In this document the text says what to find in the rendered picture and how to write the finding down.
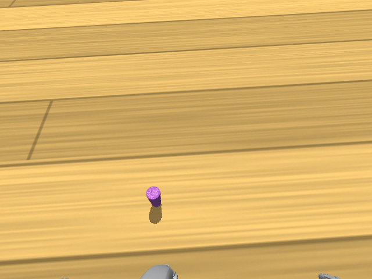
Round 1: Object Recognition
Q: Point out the cup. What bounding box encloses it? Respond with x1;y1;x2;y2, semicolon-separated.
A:
146;187;161;207

